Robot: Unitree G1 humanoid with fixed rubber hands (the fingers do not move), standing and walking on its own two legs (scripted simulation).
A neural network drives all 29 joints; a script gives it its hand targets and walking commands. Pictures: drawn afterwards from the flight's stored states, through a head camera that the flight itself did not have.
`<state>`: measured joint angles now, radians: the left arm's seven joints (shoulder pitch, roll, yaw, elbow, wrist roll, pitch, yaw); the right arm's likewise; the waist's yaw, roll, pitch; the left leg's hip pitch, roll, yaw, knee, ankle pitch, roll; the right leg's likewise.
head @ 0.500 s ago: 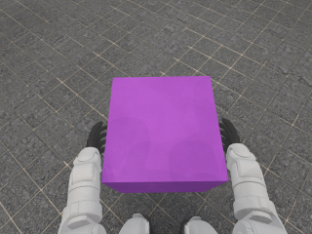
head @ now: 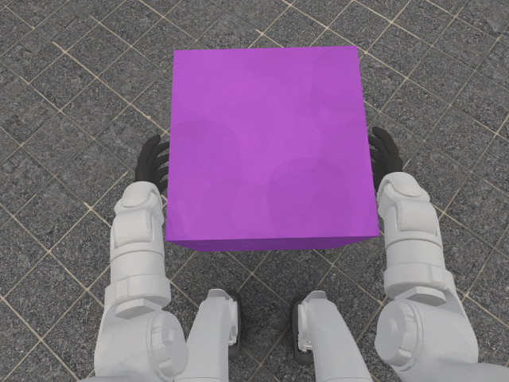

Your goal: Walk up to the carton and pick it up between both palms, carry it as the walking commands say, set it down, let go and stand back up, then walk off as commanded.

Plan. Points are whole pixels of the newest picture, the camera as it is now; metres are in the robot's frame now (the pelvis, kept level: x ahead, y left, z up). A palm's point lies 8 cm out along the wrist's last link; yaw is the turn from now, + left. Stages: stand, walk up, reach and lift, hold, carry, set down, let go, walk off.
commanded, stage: set down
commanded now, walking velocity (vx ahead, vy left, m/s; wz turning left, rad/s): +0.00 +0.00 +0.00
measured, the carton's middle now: (265, 165) +0.46 +0.01 -0.13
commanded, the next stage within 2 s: none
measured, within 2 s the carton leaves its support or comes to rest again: neither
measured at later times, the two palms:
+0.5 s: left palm (163, 184) +0.43 +0.20 -0.14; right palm (362, 174) +0.44 -0.17 -0.14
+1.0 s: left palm (174, 186) +0.45 +0.21 -0.23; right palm (345, 173) +0.48 -0.17 -0.23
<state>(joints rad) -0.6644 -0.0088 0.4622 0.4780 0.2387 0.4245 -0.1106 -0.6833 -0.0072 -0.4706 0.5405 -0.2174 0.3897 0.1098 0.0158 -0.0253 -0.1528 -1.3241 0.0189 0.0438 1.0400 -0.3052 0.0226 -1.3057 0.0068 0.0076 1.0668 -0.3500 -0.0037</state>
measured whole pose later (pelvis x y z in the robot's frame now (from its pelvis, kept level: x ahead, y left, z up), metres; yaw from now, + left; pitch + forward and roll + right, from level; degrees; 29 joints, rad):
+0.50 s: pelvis -0.01 -0.01 -0.07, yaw -1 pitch +46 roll +0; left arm -0.79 0.07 0.46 0.57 0.18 0.39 -0.09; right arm -0.81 -0.06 -0.41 0.61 -0.15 0.37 0.04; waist 0.04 -0.04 -0.27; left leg -1.73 0.01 0.00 1.31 -0.38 0.00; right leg -1.71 0.04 0.01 1.33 -0.42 -0.01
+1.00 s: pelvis -0.03 +0.00 -0.15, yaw -1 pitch +50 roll +0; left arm -1.00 0.14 0.46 0.63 0.12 0.40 -0.05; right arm -1.07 -0.16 -0.38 0.71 -0.11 0.39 0.02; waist 0.05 -0.03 -0.22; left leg -2.05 0.01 0.00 1.58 -0.41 0.00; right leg -2.03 0.04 0.01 1.61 -0.45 0.00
